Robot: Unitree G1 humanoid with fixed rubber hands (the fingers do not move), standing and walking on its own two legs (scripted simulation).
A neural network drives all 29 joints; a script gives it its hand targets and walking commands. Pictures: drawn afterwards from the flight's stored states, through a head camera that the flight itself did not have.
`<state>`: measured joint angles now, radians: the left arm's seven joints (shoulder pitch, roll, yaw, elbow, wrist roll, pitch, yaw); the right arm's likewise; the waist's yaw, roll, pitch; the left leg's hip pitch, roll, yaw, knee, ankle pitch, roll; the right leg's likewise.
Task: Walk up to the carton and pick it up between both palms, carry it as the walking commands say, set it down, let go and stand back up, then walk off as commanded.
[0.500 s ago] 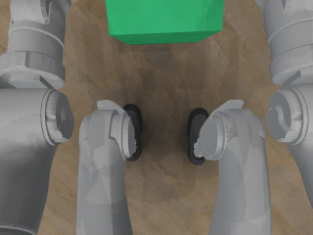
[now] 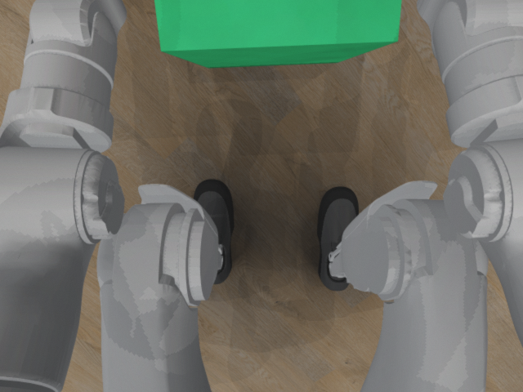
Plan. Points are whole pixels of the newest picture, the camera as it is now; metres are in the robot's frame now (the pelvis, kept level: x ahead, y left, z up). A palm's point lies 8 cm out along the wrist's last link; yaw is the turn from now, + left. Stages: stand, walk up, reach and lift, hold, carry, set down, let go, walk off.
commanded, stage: reach and lift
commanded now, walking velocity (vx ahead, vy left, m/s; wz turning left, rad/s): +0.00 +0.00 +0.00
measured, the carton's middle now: out of the picture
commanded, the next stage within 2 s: none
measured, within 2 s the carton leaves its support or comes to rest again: leaves its support in 1.46 s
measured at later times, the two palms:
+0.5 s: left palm out of the picture +0.56 +0.19 -0.17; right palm out of the picture +0.57 -0.15 -0.17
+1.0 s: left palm out of the picture +0.57 +0.17 -0.17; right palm out of the picture +0.57 -0.14 -0.16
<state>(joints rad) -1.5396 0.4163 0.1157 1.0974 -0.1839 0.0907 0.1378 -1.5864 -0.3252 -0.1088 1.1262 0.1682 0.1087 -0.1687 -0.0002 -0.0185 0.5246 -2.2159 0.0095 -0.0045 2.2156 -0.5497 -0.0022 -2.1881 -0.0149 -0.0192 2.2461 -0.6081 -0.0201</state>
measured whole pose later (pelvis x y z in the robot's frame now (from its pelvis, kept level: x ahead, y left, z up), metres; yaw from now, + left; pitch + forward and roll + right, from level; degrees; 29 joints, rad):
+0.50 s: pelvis +0.00 +0.00 +0.00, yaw +0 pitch +32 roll +0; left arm -1.54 0.41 0.06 1.10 -0.20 0.09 0.14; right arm -1.60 -0.33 -0.06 1.12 0.18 0.11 -0.17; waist 0.00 -0.01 0.52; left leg -2.22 0.01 0.00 2.22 -0.55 0.00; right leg -2.19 -0.01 -0.02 2.25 -0.61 -0.02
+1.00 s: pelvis +0.00 +0.00 +0.00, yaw +0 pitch +32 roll +0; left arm -1.57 0.37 0.11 1.10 -0.20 0.11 0.11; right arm -1.63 -0.32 -0.05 1.15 0.19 0.11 -0.12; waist 0.00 -0.01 0.52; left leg -2.22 0.01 0.00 2.22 -0.55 0.00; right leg -2.19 0.00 -0.01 2.25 -0.61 -0.02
